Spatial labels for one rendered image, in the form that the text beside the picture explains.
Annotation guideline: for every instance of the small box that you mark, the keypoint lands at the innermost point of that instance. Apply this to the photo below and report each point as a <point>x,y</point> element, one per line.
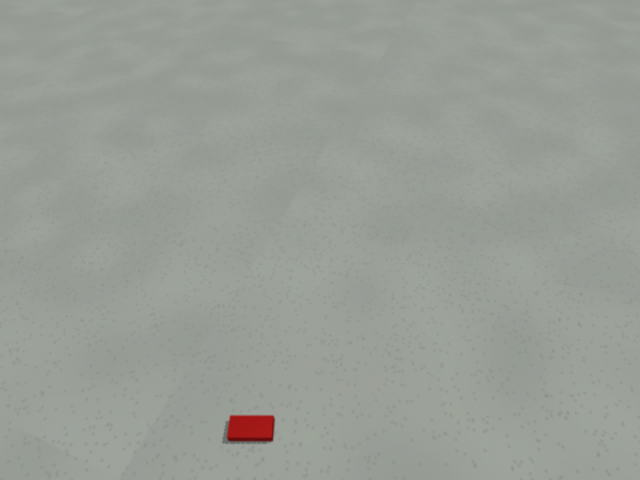
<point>251,428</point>

